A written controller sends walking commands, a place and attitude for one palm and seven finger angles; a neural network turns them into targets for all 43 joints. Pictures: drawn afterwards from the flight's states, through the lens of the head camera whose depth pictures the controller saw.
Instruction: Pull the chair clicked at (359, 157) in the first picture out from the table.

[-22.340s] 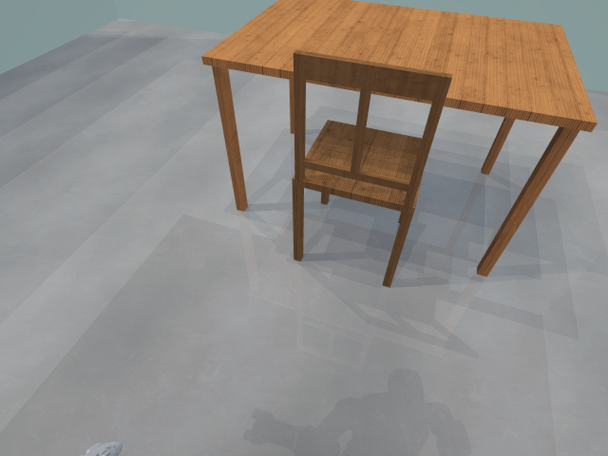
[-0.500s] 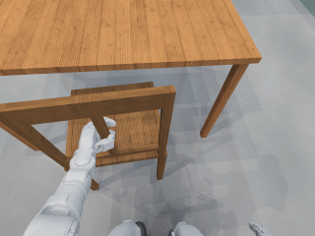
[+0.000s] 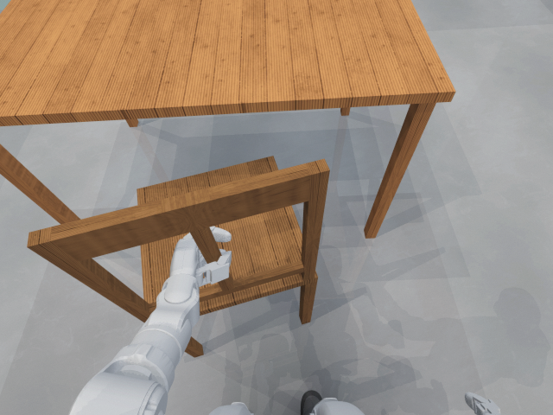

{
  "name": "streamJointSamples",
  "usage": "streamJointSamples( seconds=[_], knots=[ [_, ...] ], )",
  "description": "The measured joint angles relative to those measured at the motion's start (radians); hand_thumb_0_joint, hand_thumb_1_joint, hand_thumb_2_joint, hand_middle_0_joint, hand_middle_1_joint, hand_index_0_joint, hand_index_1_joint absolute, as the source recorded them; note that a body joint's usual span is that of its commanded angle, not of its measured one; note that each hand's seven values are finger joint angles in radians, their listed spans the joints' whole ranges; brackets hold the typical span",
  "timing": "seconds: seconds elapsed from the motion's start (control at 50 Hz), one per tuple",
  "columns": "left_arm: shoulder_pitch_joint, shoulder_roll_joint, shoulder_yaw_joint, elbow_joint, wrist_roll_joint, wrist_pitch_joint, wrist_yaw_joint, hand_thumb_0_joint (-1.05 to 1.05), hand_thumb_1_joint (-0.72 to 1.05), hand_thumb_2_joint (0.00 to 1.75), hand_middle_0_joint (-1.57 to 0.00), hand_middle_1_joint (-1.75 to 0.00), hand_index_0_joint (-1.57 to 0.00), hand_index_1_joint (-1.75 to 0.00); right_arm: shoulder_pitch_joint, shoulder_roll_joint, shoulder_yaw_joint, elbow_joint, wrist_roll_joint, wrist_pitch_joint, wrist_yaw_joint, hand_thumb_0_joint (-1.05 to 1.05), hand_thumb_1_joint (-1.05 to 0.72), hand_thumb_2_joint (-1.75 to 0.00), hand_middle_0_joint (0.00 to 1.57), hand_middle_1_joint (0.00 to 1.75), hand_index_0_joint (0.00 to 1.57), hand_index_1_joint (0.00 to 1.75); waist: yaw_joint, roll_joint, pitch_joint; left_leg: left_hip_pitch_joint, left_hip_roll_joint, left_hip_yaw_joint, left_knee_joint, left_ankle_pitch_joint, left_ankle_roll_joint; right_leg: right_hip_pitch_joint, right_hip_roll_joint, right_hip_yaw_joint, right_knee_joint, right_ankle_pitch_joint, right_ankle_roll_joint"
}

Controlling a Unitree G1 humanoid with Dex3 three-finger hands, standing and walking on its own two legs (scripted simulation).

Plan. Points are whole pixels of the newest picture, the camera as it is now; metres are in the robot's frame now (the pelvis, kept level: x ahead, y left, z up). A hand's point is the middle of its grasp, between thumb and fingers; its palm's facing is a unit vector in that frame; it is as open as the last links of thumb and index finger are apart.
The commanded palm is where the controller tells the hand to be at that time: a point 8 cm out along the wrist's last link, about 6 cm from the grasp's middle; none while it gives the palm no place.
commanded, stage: step backward, pulling the chair out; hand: left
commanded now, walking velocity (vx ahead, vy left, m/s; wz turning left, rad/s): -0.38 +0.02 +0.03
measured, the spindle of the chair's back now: (215, 260) +0.38 +0.12 -0.10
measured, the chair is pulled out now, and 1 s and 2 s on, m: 0.18 0.26 0.28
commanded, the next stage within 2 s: none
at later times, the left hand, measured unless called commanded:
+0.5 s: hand (211, 293) +0.30 +0.11 -0.07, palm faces -0.06 -0.98 -0.17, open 5.8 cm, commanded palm +0.30 +0.17 -0.06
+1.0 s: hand (207, 315) +0.27 +0.12 -0.07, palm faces -0.03 -0.99 -0.17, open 5.8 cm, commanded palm +0.28 +0.17 -0.06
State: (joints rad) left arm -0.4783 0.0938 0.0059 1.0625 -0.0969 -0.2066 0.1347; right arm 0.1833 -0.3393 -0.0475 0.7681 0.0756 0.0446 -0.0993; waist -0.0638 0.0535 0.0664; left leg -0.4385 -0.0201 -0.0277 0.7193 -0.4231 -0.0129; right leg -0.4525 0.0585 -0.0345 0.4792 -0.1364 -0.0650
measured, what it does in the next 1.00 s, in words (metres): steps on the spot: left foot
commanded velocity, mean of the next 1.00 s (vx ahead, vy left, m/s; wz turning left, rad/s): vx -0.38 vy -0.04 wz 0.02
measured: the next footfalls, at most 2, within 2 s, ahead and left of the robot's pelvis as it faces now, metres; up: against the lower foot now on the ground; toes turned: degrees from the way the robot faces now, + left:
left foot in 0.08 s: -0.10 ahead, +0.14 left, +0.00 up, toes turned +5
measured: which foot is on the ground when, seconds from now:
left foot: up 0.00-0.06, down 0.08-1.00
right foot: down 0.00-1.00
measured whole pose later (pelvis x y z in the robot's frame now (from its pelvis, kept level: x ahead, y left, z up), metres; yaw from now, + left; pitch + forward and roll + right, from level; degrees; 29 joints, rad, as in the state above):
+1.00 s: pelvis -0.07 +0.01 -0.01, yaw +0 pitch +5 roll +3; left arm -0.42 0.13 -0.05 0.98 -0.09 -0.16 0.10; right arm 0.23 -0.25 -0.02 0.71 0.07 0.10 -0.14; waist -0.04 0.00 0.04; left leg -0.35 -0.02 0.03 0.58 -0.32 -0.02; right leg -0.55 0.00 -0.01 0.50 -0.03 -0.05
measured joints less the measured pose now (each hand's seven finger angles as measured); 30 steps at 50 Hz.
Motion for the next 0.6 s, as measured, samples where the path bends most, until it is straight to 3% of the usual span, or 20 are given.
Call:
streamJointSamples(
  seconds=[0.1,0.16,0.22,0.3,0.4,0.5,0.6],
  knots=[
    [-0.046,-0.019,-0.057,-0.044,0.012,0.04,0.0,0.06,0.64,0.7,-0.24,-1.12,-0.49,-1.44,0.007,-0.031,-0.008,-0.021,0.008,0.007,-0.007,0.01,-0.9,-0.9,0.2,0.3,0.2,0.3,-0.01,0.019,-0.011,0.107,0.025,-0.03,-0.176,0.064,-0.003,-0.065,-0.025,-0.037,-0.018,0.038,0.022],
    [-0.068,0.001,-0.084,-0.083,0.016,0.058,-0.008,0.05,0.65,0.7,-0.22,-1.14,-0.49,-1.44,-0.01,0.006,-0.004,-0.036,0.005,0.024,-0.014,0.01,-0.9,-0.9,0.2,0.3,0.2,0.3,0.009,-0.026,0.017,0.096,-0.004,-0.003,-0.199,0.084,0.01,-0.088,-0.05,-0.009,-0.026,0.065,0.042],
    [-0.049,0.025,-0.088,-0.118,0.017,0.065,-0.021,0.05,0.64,0.7,-0.22,-1.16,-0.49,-1.44,-0.01,0.056,0.011,-0.067,-0.01,0.033,-0.018,0.01,-0.9,-0.9,0.2,0.3,0.2,0.3,0.007,-0.048,0.028,0.099,-0.014,0.023,-0.209,0.105,0.02,-0.09,-0.054,0.018,-0.037,0.089,0.037],
    [0.007,0.041,-0.07,-0.143,0.013,0.058,-0.043,0.05,0.64,0.71,-0.22,-1.16,-0.49,-1.44,0.006,0.113,0.032,-0.09,-0.024,0.047,-0.016,0.01,-0.9,-0.9,0.2,0.3,0.2,0.3,-0.002,-0.042,0.015,0.101,-0.015,0.046,-0.191,0.094,0.024,-0.098,-0.05,0.04,-0.016,0.086,0.039],
    [0.047,0.037,-0.048,-0.125,0.01,0.04,-0.06,0.05,0.62,0.74,-0.24,-1.16,-0.49,-1.44,0.029,0.155,0.052,-0.068,-0.027,0.056,-0.02,0.01,-0.9,-0.9,0.2,0.3,0.2,0.3,0.007,-0.025,-0.012,0.094,-0.007,0.058,-0.156,0.074,0.018,-0.112,-0.04,0.05,0.023,0.069,0.034],
    [0.026,0.031,-0.026,-0.07,0.011,0.022,-0.06,0.06,0.6,0.77,-0.26,-1.15,-0.49,-1.44,0.033,0.153,0.053,-0.029,-0.022,0.044,-0.025,0.01,-0.9,-0.9,0.21,0.3,0.2,0.3,0.019,-0.017,-0.029,0.065,-0.001,0.05,-0.126,0.069,0.005,-0.136,-0.036,0.039,0.048,0.065,0.022],
    [-0.016,0.03,-0.006,-0.029,0.012,0.015,-0.039,0.06,0.59,0.79,-0.28,-1.15,-0.49,-1.44,0.023,0.107,0.037,-0.015,-0.009,0.027,-0.024,0.01,-0.9,-0.9,0.21,0.3,0.2,0.3,0.009,-0.011,-0.023,0.032,0.006,0.031,-0.106,0.074,-0.003,-0.145,-0.035,0.018,0.027,0.087,0.01]
  ],
)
